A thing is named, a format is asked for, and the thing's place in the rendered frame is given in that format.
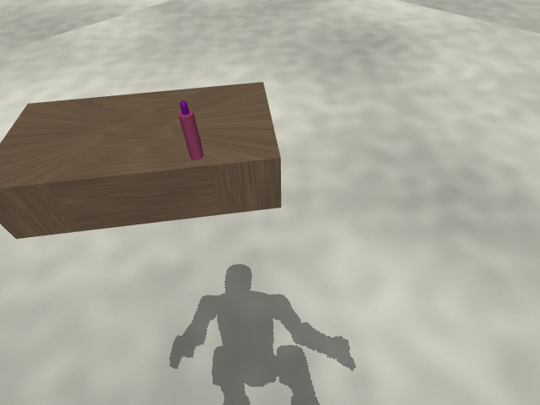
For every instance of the bottle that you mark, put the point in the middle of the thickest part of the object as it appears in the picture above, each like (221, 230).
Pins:
(189, 127)

